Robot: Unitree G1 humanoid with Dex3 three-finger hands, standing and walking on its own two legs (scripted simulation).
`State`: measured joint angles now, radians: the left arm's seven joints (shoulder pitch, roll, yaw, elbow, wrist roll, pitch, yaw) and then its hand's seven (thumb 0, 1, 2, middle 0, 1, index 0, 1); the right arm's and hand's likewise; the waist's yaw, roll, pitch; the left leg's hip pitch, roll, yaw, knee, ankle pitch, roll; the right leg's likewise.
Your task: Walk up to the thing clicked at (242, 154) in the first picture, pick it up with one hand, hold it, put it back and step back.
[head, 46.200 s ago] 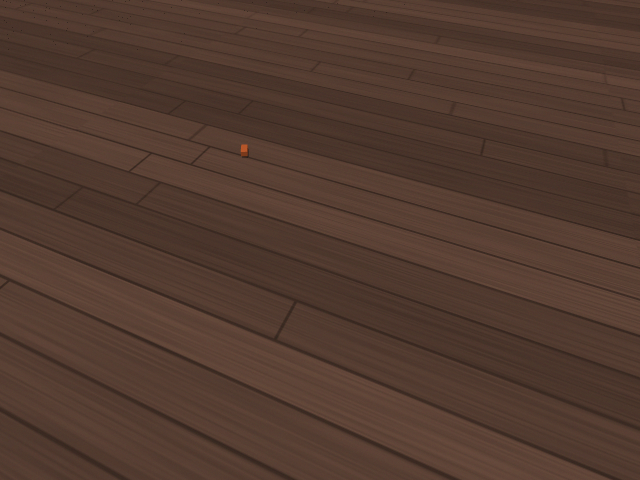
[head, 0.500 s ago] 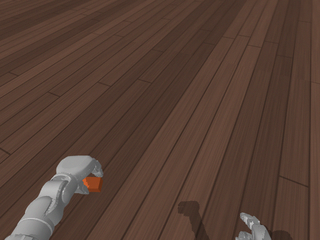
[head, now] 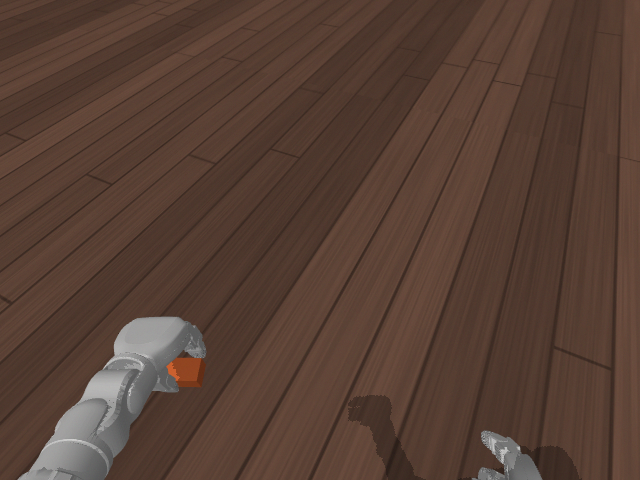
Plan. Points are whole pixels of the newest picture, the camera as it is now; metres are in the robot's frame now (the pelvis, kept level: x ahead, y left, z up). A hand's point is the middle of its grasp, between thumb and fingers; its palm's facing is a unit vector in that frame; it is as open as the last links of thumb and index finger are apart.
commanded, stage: crouch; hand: left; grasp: from above
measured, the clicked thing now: (179, 372) +0.31 +0.21 -0.10
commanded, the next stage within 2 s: lower in 1.82 s
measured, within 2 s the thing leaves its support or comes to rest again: neither
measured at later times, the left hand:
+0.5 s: hand (207, 393) +0.34 +0.21 -0.26, palm faces -0.40 +0.08 -0.91, open 6.4 cm
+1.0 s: hand (235, 411) +0.37 +0.20 -0.47, palm faces -0.43 +0.05 -0.90, open 6.4 cm
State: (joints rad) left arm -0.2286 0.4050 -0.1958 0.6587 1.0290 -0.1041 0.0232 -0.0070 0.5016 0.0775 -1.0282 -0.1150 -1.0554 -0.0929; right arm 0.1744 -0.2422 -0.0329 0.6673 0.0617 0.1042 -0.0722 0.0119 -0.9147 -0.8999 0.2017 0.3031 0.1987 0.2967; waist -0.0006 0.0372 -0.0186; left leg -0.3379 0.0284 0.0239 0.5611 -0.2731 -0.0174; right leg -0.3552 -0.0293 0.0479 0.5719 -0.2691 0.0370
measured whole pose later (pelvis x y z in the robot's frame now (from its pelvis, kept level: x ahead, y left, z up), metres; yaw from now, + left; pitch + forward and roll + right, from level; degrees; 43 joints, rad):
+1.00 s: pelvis -0.07 +0.00 -0.32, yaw +0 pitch +37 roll -4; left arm -0.83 0.47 -0.06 1.31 1.26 -0.14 0.42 -0.01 0.51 0.03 -1.09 -0.01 -1.11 0.00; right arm 0.16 -0.23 -0.03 0.75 -0.10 -0.04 0.04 0.01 -0.91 -0.90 0.20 0.30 0.20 0.30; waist -0.19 0.03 -0.19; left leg -2.01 0.00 -0.09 2.01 -0.66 -0.03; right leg -1.97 -0.01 0.02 1.97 -0.65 0.06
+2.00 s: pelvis -0.08 +0.00 -0.43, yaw -3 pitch +34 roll -6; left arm -1.00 0.60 0.00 1.53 1.30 -0.19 0.46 -0.01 0.53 0.01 -1.07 -0.03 -1.09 -0.01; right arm 0.17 -0.26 0.03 0.78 -0.16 -0.07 0.14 0.00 -0.92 -0.90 0.20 0.30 0.20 0.30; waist -0.26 0.02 -0.08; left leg -2.30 -0.01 -0.14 2.39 -0.69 -0.04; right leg -2.26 0.03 0.01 2.32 -0.67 0.07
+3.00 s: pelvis -0.07 +0.01 -0.47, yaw -8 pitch +29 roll -10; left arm -1.00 0.78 0.09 1.72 1.38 -0.26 0.65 -0.01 0.53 0.00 -1.10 0.00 -1.11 0.00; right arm 0.13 -0.30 0.14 0.78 -0.28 -0.17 0.25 0.00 -0.91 -0.89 0.20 0.30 0.20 0.30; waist -0.36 -0.06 0.06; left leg -2.36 -0.02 -0.23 2.57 -0.73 -0.05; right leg -2.29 0.06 -0.05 2.43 -0.68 0.08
